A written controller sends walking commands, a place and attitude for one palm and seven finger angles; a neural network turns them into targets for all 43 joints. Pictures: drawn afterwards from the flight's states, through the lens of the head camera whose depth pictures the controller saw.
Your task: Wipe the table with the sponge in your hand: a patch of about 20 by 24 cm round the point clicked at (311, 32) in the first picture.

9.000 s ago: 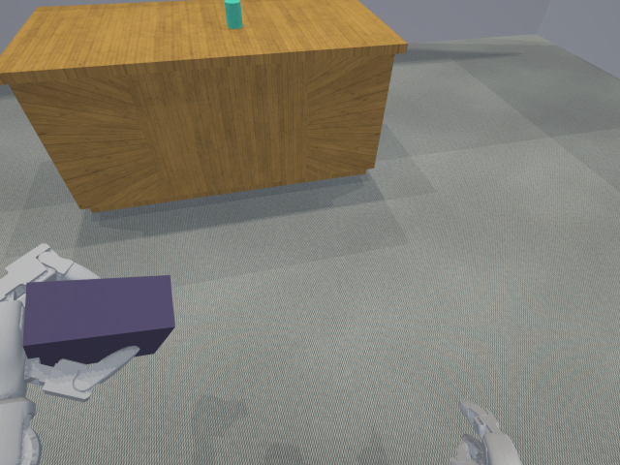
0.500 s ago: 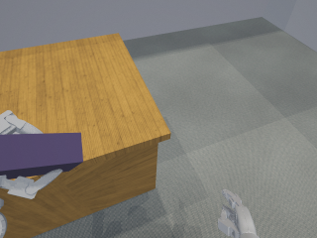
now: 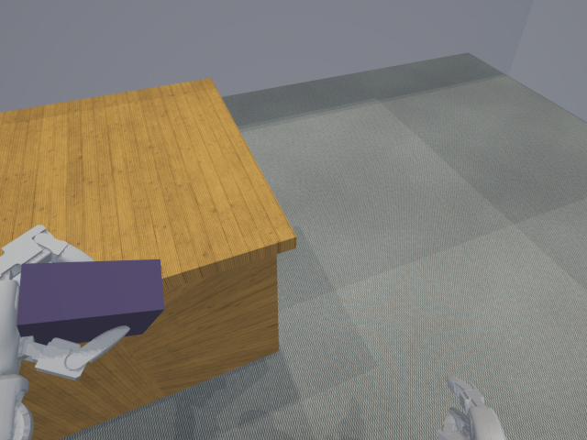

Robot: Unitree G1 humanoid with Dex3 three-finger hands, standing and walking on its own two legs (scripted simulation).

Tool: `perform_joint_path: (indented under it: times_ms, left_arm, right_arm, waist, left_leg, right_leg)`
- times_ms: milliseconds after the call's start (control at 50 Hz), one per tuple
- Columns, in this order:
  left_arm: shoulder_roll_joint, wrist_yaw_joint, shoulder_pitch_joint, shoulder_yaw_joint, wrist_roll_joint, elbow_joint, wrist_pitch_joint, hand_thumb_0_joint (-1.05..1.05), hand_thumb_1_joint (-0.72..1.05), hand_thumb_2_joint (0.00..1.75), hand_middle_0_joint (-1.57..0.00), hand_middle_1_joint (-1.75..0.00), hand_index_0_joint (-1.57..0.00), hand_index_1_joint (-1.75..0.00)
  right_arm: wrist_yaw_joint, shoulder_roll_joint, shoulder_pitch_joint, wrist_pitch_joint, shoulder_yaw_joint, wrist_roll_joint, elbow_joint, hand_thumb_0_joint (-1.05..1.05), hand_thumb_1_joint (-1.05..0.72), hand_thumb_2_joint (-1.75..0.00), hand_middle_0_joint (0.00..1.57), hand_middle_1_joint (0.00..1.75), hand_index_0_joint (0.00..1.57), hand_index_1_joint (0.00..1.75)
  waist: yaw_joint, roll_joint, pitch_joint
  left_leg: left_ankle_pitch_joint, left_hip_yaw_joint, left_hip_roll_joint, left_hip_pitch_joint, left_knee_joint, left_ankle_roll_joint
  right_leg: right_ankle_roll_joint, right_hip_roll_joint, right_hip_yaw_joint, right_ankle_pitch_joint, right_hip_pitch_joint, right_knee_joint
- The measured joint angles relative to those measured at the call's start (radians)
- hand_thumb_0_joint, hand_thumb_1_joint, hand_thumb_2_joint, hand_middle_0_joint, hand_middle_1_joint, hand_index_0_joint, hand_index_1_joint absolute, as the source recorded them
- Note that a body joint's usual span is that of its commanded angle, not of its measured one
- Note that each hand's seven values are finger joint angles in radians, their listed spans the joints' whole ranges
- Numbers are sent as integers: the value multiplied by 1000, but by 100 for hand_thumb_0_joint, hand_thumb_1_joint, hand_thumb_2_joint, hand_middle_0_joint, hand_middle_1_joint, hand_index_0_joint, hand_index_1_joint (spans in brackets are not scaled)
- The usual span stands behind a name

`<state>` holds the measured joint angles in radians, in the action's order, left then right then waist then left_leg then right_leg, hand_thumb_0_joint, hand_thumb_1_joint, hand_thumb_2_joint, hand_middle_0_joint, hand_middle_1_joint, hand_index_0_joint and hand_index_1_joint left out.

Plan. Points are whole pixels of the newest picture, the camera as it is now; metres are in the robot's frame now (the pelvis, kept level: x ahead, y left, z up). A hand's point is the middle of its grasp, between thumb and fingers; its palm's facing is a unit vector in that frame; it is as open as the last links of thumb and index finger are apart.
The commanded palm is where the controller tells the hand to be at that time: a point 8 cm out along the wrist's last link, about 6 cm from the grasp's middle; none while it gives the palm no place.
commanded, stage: come to a stop and stand still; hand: left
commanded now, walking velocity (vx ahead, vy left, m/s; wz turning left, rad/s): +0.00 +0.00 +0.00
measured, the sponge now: (112, 303) +0.22 +0.21 +0.14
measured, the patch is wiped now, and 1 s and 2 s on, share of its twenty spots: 0.00 0.00 0.00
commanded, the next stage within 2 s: look again from close up in 0.22 s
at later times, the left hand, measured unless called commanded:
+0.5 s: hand (16, 273) +0.23 +0.29 +0.18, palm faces +0.43 -0.82 -0.37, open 9.5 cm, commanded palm +0.15 +0.30 +0.18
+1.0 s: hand (32, 248) +0.28 +0.31 +0.15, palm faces +0.34 -0.88 -0.34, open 9.5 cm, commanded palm +0.22 +0.36 +0.18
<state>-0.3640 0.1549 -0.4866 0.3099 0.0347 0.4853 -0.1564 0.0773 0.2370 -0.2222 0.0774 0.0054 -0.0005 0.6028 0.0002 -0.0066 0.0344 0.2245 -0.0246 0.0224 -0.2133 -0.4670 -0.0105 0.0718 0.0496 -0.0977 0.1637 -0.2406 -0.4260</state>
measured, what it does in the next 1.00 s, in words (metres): shifts its weight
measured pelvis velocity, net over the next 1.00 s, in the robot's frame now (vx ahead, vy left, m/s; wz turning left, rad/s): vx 0.06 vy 0.08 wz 0.00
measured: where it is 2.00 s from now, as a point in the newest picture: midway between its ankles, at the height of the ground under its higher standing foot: outside the picture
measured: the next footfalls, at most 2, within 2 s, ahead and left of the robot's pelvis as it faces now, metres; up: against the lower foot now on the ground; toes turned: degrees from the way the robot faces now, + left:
left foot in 1.24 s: +0.15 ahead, +0.18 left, +0.00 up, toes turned -2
right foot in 1.52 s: +0.19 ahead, +0.03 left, +0.00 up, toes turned +5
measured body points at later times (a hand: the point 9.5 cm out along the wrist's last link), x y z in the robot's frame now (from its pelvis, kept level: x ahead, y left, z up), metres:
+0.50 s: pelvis -0.01 +0.03 +0.00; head +0.01 +0.03 +0.45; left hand +0.20 +0.33 +0.20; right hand +0.14 -0.21 -0.08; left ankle +0.01 +0.12 -0.74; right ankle +0.05 -0.06 -0.74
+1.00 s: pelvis +0.06 +0.08 -0.01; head +0.07 +0.11 +0.44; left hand +0.25 +0.36 +0.17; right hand +0.25 -0.13 -0.06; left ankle +0.01 +0.12 -0.74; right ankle +0.05 -0.06 -0.74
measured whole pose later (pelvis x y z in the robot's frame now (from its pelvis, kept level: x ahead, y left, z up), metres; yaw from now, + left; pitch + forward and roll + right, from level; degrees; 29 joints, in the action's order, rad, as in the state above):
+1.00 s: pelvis +0.06 +0.08 -0.01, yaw +0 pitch +0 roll -1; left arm -0.36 0.08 -0.40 0.32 0.02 0.46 -0.25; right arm 0.00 0.17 -0.19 0.15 0.02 0.01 0.55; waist -0.02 -0.04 0.02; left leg 0.35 -0.03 -0.09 -0.18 -0.54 0.11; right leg 0.01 -0.02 -0.03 0.30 -0.24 -0.55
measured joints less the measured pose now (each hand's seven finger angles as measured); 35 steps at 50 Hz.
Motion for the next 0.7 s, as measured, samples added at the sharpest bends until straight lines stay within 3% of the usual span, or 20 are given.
perform_joint_path:
  times_ms: [160,320,360,400,420,480,540,580,640,700]
  left_arm:
    - [15,-4,-13,-20,4,-29,3,-1,-45,100,-80,-135,-81,-134]
    - [20,-1,19,-26,-2,-58,23,-1,-45,100,-80,-135,-81,-134]
    - [-68,-51,155,9,-55,-100,-2,-1,-45,100,-80,-135,-81,-134]
    - [-130,-58,268,73,-34,-171,-52,-1,-45,100,-80,-135,-81,-134]
    - [-134,-54,289,103,-16,-192,-68,-1,-45,100,-80,-135,-81,-134]
    - [-79,-41,234,127,22,-178,-91,-1,-45,100,-80,-135,-81,-134]
    - [0,-53,110,39,23,-110,-104,-1,-45,100,-80,-135,-81,-134]
    - [23,-69,45,-21,8,-80,-107,-1,-45,100,-80,-135,-81,-134]
    - [-9,-85,20,-36,-11,-65,-109,-1,-45,100,-80,-135,-81,-134]
    - [-50,-82,68,17,-12,-80,-110,-1,-45,100,-80,-135,-81,-134]
  right_arm:
    - [-14,-17,3,-5,11,-1,6,1,-90,-90,20,30,20,30]
    - [-11,-35,-16,-12,33,4,14,1,-90,-90,20,30,20,30]
    - [-8,-44,-40,21,20,4,6,1,-90,-90,20,30,20,30]
    - [-19,-47,-29,31,26,0,17,1,-90,-90,20,30,20,30]
    - [-29,-45,-21,34,26,-3,16,1,-90,-90,20,30,20,30]
    - [-53,-30,-17,56,18,-6,5,1,-90,-90,20,30,20,30]
    - [-59,-11,-36,78,7,-10,-3,1,-90,-90,20,30,20,30]
    - [-55,-11,-46,84,4,-11,-6,1,-90,-90,20,30,20,30]
    - [-46,-33,-52,89,11,-7,-8,1,-90,-90,20,30,20,30]
    - [-43,-55,-46,94,22,-1,-6,1,-90,-90,20,30,20,30]
  waist:
    - [-9,41,-24]
    - [-12,28,-22]
    - [-43,16,0]
    - [-55,5,19]
    - [-57,2,26]
    - [-39,-1,29]
    - [-24,7,11]
    - [-18,0,2]
    - [-18,-38,10]
    - [-31,-64,24]
  left_leg:
    - [6,12,7,-26,-24,8]
    - [-22,11,-5,-4,19,9]
    - [-19,17,1,-39,-15,23]
    - [9,32,1,-64,-48,29]
    - [3,37,-5,-65,-46,29]
    - [-10,8,-19,-41,-18,31]
    - [-11,-12,-41,-13,16,53]
    - [-10,-17,-57,0,32,67]
    - [-4,-13,-85,13,33,81]
    - [10,0,-96,20,22,86]
  right_leg:
    - [10,16,0,-29,-2,31]
    - [-10,6,6,-41,12,56]
    - [-29,6,-10,-45,-3,53]
    - [-16,15,-17,-55,-16,56]
    - [-10,18,-8,-61,-20,58]
    - [-21,6,27,-62,-20,55]
    - [-45,-15,49,-22,-16,39]
    - [-55,-29,58,11,-18,19]
    - [-65,-49,68,1,-17,-9]
    - [-66,-60,59,19,-8,-28]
